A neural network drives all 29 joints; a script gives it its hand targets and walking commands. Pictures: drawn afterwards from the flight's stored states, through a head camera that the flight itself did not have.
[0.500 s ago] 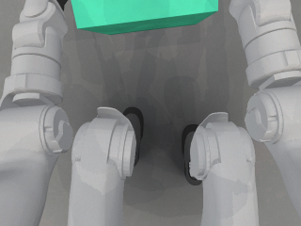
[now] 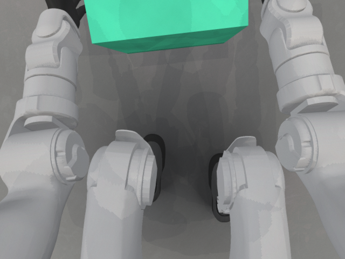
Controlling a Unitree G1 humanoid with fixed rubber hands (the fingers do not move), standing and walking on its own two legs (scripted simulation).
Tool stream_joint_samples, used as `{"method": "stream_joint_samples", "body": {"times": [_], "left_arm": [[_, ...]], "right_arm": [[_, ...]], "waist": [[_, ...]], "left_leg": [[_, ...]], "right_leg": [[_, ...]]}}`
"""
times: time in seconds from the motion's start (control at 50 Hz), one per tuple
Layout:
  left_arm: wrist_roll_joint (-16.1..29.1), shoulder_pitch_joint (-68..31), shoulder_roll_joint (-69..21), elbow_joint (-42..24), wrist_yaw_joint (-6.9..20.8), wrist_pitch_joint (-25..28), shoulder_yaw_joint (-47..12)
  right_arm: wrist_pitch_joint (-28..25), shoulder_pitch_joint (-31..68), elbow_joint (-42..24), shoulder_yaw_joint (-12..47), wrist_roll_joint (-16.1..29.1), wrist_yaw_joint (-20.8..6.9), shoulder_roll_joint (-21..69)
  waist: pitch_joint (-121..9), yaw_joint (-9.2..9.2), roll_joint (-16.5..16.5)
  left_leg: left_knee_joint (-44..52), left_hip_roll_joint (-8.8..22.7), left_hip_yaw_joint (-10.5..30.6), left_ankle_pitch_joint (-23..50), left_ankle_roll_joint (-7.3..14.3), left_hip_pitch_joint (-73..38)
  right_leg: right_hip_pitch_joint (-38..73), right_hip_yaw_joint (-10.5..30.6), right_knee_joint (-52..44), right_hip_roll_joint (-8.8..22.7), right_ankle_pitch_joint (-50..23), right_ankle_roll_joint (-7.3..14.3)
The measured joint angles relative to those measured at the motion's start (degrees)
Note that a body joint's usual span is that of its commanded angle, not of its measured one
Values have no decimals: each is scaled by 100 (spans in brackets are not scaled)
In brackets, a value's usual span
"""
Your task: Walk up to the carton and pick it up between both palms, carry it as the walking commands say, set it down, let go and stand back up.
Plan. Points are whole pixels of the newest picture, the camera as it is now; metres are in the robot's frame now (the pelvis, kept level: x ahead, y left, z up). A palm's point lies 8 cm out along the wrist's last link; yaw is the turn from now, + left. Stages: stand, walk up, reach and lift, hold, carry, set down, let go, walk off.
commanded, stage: set down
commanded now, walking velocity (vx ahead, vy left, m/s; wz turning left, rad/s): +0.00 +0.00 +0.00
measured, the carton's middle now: out of the picture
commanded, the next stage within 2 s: none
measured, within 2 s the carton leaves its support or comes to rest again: neither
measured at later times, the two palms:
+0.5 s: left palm (65, 10) +0.52 +0.24 -0.16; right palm out of the picture +0.57 -0.11 -0.16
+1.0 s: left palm (54, 33) +0.49 +0.27 -0.17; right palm (281, 4) +0.55 -0.13 -0.18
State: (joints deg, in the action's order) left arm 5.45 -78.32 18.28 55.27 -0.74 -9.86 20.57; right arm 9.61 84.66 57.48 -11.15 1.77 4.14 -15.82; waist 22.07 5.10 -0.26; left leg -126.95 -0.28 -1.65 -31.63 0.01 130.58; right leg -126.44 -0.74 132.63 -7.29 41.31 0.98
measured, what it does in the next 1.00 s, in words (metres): stands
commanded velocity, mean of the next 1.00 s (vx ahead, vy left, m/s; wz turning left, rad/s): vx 0.00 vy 0.00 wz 0.00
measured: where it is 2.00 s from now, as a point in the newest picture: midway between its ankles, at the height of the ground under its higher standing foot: (186, 188)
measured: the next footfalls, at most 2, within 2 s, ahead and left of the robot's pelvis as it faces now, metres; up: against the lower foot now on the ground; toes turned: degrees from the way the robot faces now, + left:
none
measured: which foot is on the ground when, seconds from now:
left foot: down 0.00-1.00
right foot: down 0.00-1.00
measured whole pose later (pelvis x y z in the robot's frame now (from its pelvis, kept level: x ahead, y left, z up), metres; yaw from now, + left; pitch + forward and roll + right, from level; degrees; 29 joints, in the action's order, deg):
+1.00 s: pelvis -0.02 +0.00 +0.00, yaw +0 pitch +30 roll +2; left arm 14.9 -80.4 23.5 63.2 -5.2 -4.4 13.1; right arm 8.0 84.9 59.8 2.1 12.8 6.6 -24.5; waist 29.8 6.0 -0.2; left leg -126.8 0.3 -2.3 -29.7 0.1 127.3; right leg -123.9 -0.6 132.8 -6.8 39.0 0.9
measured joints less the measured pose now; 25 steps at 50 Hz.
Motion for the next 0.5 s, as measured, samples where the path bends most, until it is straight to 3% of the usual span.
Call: {"method": "stream_joint_samples", "body": {"times": [0.5], "left_arm": [[-150,-145,89,183,189,168,206]], "right_arm": [[-136,102,20,13,-167,-42,20]], "waist": [[265,8,-61]], "left_leg": [[-156,18,54,-110,-121,-137]], "right_leg": [[88,-82,180,-7,73,121]]}}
